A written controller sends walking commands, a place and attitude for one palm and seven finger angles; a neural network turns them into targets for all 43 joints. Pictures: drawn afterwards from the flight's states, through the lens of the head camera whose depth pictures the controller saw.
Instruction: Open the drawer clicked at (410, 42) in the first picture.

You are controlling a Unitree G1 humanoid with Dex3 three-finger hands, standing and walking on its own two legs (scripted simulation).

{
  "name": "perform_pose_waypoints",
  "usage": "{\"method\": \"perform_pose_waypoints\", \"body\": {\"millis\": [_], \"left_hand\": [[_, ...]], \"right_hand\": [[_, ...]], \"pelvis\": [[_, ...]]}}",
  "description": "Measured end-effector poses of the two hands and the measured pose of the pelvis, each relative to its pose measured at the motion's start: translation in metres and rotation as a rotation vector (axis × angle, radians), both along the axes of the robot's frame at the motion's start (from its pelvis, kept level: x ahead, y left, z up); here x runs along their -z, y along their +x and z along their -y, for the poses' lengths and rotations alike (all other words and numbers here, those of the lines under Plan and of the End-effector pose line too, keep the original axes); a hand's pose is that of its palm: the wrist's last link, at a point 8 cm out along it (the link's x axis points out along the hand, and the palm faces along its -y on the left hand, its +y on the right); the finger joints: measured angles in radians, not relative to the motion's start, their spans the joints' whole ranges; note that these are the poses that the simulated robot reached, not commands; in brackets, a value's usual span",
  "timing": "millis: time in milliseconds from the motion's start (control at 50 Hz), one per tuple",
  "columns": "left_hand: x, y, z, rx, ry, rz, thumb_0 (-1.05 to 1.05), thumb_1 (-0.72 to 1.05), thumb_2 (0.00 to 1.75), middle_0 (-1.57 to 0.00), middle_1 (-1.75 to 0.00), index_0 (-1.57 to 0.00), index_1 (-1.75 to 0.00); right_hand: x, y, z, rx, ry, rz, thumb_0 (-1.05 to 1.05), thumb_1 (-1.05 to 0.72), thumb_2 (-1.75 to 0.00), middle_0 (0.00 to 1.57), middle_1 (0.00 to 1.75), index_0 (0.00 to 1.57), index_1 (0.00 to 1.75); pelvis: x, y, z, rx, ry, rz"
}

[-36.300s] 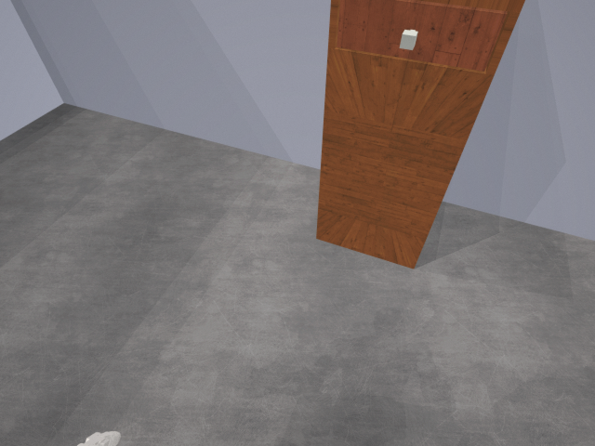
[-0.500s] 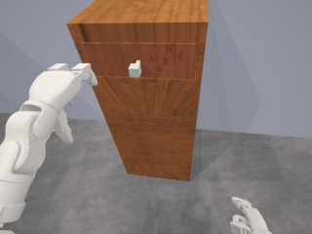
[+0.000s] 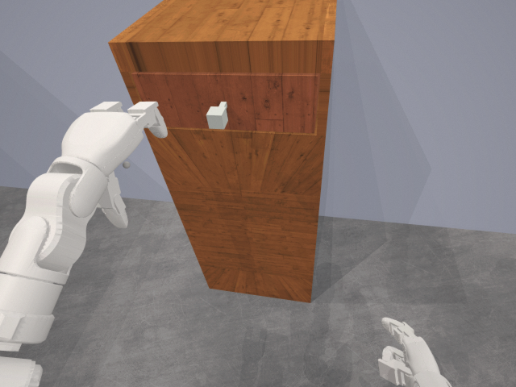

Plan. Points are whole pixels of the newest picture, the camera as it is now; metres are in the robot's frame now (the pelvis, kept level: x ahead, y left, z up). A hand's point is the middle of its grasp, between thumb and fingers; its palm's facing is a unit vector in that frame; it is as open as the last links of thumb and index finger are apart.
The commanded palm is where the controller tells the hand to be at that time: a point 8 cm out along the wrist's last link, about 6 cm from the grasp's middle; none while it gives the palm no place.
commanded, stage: move the hooked fingers above the handle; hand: left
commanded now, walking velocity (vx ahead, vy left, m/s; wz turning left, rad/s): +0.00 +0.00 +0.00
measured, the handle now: (219, 113) +0.59 +0.16 +0.13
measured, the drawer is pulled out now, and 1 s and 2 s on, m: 0.00 0.00 0.00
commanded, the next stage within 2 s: none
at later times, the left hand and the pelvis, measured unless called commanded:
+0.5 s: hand (167, 130) +0.43 +0.20 +0.20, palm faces +0.11 -0.05 -0.99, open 13.8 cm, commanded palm +0.39 +0.21 +0.26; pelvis +0.03 +0.00 +0.00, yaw -1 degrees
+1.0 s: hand (196, 115) +0.49 +0.17 +0.19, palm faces +0.03 -0.03 -1.00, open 13.9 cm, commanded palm +0.47 +0.19 +0.26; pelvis +0.04 +0.00 +0.00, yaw -1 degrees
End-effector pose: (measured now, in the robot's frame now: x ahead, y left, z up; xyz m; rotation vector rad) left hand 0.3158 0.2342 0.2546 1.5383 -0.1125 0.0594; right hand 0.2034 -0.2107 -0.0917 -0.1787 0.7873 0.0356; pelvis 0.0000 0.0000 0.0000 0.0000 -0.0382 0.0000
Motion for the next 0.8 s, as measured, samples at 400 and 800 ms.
{"method": "perform_pose_waypoints", "body": {"millis": [400, 800], "left_hand": [[0.006, 0.072, 0.028, 0.051, 0.002, -0.023, 0.0, -0.49, 0.3, -0.32, -1.2, -0.32, -1.2], [0.013, 0.117, 0.047, 0.028, 0.006, -0.059, 0.0, -0.49, 0.3, -0.32, -1.2, -0.32, -1.2]], "right_hand": [[0.021, -0.029, 0.04, 0.118, -0.035, -0.161, 0.01, -0.91, -0.9, 0.2, 0.3, 0.2, 0.3], [0.021, -0.004, 0.028, 0.119, -0.003, -0.164, 0.01, -0.91, -0.9, 0.2, 0.3, 0.2, 0.3]], "pelvis": [[0.0, 0.023, 0.005, 0.015, 0.009, -0.067], [0.001, 0.039, 0.004, 0.012, 0.014, -0.101]]}}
